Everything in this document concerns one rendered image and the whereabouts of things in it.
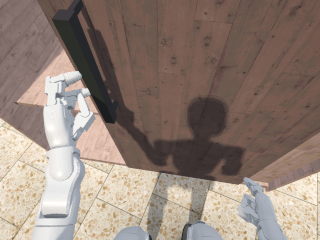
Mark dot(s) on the robot left forearm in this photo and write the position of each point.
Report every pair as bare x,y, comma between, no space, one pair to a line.
59,205

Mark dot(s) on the left robot hand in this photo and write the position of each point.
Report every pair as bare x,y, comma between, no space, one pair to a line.
57,115

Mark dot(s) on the wardrobe door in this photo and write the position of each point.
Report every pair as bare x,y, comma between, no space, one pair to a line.
302,155
208,89

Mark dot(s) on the right robot hand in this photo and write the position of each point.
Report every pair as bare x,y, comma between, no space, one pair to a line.
256,209

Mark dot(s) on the robot right forearm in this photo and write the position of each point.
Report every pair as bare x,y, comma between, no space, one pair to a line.
270,230

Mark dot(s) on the robot left thigh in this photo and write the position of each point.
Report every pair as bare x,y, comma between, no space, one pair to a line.
132,233

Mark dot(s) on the robot right thigh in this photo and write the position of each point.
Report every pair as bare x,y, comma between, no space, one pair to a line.
201,231

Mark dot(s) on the handle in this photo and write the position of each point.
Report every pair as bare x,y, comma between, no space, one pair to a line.
69,28

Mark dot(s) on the robot thigh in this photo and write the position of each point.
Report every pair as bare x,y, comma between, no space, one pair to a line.
132,233
201,231

